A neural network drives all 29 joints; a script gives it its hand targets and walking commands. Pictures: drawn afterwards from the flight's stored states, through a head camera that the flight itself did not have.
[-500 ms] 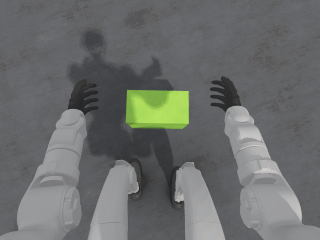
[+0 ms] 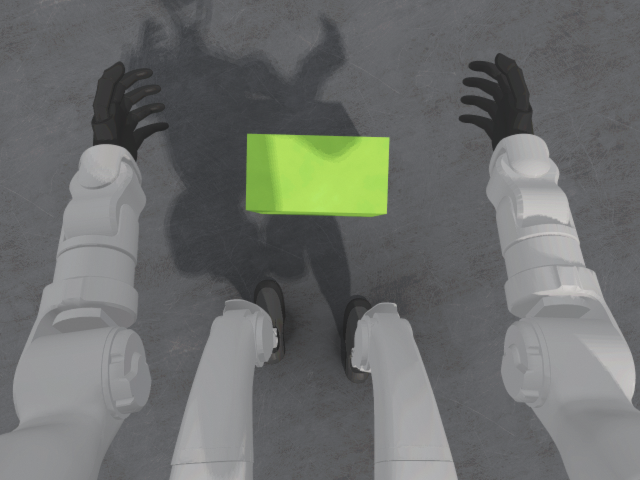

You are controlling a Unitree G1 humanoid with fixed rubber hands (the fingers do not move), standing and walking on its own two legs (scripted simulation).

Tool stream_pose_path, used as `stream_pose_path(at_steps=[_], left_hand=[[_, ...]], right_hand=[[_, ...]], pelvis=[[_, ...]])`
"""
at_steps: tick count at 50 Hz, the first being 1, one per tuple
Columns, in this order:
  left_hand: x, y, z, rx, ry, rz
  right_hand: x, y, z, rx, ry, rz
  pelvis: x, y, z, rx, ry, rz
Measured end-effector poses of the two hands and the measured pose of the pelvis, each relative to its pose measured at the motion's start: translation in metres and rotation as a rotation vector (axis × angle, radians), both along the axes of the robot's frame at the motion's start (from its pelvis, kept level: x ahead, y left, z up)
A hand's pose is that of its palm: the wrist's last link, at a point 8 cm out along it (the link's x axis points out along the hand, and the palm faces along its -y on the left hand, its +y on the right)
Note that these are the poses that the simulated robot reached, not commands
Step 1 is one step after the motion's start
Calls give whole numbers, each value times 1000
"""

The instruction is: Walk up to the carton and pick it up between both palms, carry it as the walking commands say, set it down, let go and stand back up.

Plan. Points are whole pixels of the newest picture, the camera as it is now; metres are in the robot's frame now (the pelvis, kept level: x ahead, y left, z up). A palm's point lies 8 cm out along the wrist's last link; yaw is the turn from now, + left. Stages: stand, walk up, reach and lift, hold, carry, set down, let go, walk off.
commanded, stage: reach and lift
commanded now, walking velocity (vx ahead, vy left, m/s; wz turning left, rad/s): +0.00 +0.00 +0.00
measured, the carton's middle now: (317, 180) +0.46 +0.00 -0.54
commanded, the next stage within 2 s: none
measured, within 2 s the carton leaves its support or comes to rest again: neither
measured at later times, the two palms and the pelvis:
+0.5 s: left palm (176, 167) +0.46 +0.21 -0.28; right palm (452, 165) +0.45 -0.21 -0.29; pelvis -0.07 +0.00 -0.15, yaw +1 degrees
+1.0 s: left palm (194, 187) +0.44 +0.23 -0.42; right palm (419, 183) +0.44 -0.20 -0.44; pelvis -0.08 +0.00 -0.25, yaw +0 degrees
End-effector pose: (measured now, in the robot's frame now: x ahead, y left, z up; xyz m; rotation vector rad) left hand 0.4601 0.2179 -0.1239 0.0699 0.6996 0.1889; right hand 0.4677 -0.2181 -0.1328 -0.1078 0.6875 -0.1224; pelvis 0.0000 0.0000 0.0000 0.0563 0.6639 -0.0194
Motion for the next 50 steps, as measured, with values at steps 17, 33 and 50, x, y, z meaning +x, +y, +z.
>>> stream_pose_path(at_steps=[17,33,50], left_hand=[[-18,2,-110,37,16,-47],[-9,-13,-220,38,63,-40],[-19,12,-299,84,143,-18]], right_hand=[[-25,11,-117,13,8,-7],[-2,17,-209,53,-28,-57],[-24,23,-303,38,64,-45]], pelvis=[[-51,1,-108,10,74,8],[-73,0,-191,16,-103,0],[-77,4,-254,12,-173,-3]])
